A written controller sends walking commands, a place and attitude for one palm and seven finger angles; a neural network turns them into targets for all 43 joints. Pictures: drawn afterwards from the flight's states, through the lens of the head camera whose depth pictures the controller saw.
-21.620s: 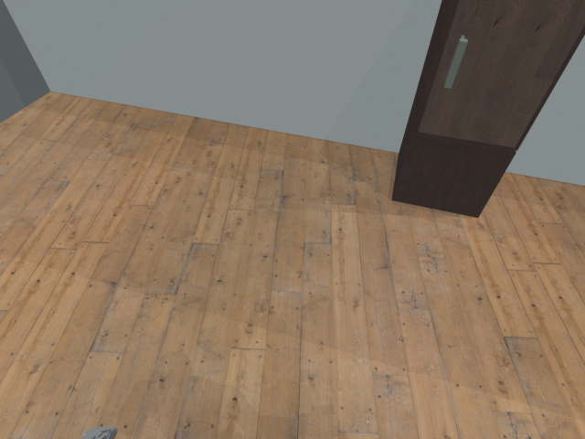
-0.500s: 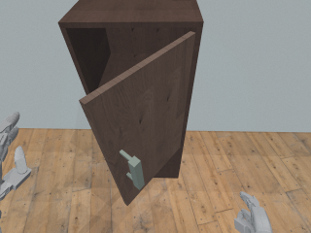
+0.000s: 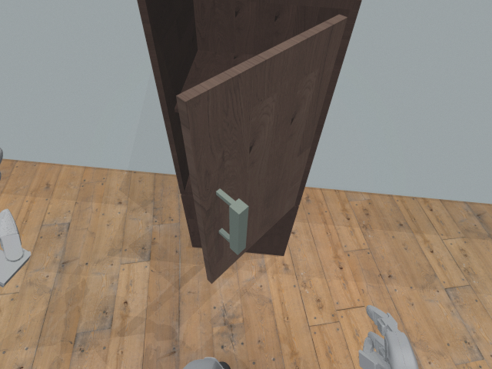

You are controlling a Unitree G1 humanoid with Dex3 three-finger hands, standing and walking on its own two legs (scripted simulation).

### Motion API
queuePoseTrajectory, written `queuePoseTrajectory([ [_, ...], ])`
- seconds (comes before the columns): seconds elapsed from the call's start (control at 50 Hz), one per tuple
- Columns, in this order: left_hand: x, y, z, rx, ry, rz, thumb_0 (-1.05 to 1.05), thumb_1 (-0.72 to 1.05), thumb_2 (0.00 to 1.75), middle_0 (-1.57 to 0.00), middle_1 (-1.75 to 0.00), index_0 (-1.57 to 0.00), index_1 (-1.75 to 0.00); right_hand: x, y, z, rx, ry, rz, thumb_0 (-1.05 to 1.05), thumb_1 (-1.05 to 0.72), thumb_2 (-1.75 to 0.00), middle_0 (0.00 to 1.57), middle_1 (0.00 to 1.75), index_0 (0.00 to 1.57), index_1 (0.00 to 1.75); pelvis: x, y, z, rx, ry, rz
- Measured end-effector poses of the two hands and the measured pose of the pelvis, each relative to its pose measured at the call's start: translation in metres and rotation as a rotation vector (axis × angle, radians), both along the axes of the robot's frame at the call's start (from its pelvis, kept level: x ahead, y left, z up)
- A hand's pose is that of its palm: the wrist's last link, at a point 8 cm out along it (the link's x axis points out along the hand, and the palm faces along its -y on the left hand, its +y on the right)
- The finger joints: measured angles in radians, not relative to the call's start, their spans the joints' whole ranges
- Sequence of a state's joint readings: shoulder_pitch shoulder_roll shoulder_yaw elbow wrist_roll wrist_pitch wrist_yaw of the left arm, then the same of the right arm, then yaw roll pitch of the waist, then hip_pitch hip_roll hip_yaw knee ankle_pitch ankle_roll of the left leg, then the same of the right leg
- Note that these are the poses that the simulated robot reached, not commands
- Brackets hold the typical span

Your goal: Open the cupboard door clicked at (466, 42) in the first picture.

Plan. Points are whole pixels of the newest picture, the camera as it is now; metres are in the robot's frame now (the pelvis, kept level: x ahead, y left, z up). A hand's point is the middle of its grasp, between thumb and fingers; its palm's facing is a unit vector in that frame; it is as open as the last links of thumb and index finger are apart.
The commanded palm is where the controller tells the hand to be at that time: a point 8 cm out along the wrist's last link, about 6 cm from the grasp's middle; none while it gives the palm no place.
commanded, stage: step back with the hand held close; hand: left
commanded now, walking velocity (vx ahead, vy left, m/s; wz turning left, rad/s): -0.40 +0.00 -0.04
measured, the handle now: (230, 222) +0.38 +0.06 -0.03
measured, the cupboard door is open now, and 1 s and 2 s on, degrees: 51 51 51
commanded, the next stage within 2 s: stop stepping back and stand still in 0.42 s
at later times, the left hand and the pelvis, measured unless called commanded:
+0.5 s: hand out of the picture +0.13 +0.26 +0.17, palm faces +0.34 -0.84 -0.43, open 7.4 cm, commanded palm +0.08 +0.31 +0.19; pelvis -0.09 +0.02 -0.01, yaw -7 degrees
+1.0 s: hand out of the picture +0.06 +0.30 +0.17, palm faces +0.42 -0.85 -0.32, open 7.4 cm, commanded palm -0.01 +0.34 +0.19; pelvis -0.18 +0.06 -0.01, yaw -6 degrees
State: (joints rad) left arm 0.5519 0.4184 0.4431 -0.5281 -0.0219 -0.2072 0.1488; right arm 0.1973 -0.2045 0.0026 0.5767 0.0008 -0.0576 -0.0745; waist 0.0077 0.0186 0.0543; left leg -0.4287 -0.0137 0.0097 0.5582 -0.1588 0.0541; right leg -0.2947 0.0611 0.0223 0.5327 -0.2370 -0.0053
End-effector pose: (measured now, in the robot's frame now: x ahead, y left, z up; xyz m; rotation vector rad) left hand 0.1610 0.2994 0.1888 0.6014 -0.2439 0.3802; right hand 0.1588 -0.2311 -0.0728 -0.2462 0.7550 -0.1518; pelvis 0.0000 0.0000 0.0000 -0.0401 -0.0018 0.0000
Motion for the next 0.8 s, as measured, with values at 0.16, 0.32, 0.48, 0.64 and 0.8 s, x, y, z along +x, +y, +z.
queuePoseTrajectory([
  [0.16, -0.017, 0.006, -0.008, -0.054, -0.055, -0.059, 0.01, 0.89, 0.89, -0.21, -0.3, -0.21, -0.31, -0.016, 0.004, 0.004, -0.053, 0.001, -0.015, 0.01, -0.9, -0.9, 0.21, 0.3, 0.21, 0.3, -0.018, 0.014, -0.006, -0.027, -0.019, 0.006],
  [0.32, -0.038, 0.031, 0.011, -0.016, -0.098, -0.038, 0.01, 0.89, 0.89, -0.21, -0.3, -0.21, -0.31, -0.038, 0.025, 0.021, -0.037, -0.04, 0.008, 0.01, -0.9, -0.9, 0.21, 0.3, 0.21, 0.3, -0.045, 0.021, 0.006, -0.06, 0.017, -0.009],
  [0.48, -0.065, 0.01, -0.002, -0.051, -0.083, -0.123, 0.01, 0.89, 0.9, -0.21, -0.3, -0.2, -0.31, -0.066, 0.032, 0.008, -0.003, -0.065, 0.037, 0.01, -0.9, -0.9, 0.21, 0.3, 0.21, 0.3, -0.087, 0.021, -0.007, 0.003, 0.072, -0.108],
  [0.64, -0.062, 0.01, -0.002, -0.07, -0.093, -0.231, 0.01, 0.89, 0.89, -0.21, -0.3, -0.21, -0.31, -0.146, 0.022, 0.005, -0.037, -0.016, -0.124, 0.01, -0.9, -0.9, 0.21, 0.3, 0.21, 0.3, -0.115, 0.033, -0.006, -0.015, -0.009, -0.113],
  [0.8, -0.132, 0.01, 0.014, 0.031, 0.009, -0.225, 0.01, 0.89, 0.89, -0.21, -0.3, -0.21, -0.31, -0.218, 0.013, 0.011, -0.038, 0.019, -0.154, 0.01, -0.9, -0.9, 0.21, 0.3, 0.21, 0.3, -0.157, 0.037, 0.003, 0.019, -0.001, -0.116],
])
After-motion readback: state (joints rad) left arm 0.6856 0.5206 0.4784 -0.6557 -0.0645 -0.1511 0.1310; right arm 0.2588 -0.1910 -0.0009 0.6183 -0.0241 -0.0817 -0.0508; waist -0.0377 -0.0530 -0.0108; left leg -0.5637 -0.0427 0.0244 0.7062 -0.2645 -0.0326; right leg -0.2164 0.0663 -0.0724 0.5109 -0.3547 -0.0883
